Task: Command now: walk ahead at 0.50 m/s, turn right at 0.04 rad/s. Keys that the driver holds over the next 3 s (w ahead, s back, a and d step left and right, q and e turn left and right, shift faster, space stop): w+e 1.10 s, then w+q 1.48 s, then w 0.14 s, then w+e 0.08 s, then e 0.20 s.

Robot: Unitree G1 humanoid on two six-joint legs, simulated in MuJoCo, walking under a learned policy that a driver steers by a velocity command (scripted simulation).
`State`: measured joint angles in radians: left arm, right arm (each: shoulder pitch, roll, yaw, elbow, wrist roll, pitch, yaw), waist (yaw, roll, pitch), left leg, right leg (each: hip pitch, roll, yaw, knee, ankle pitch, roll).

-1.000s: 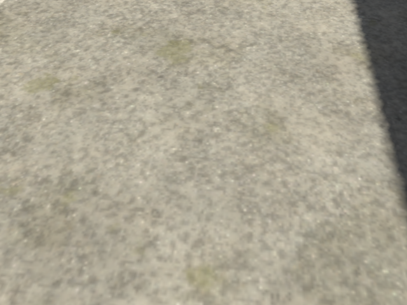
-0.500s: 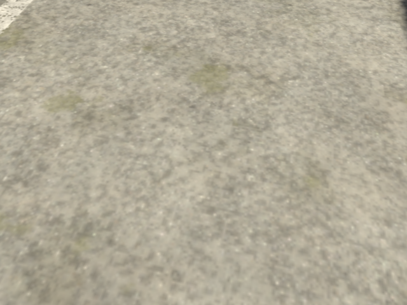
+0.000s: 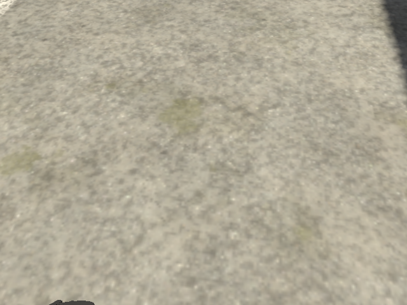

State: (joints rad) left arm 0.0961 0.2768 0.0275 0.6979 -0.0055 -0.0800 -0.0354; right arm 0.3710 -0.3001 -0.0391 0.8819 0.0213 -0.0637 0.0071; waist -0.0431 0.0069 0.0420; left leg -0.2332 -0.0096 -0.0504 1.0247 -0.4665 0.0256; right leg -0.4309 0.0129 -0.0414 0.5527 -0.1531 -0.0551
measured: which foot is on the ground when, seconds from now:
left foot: up 0.00-0.38, down 0.40-0.92, up 0.94-1.00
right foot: down 0.00-0.42, up 0.44-0.90, down 0.92-1.00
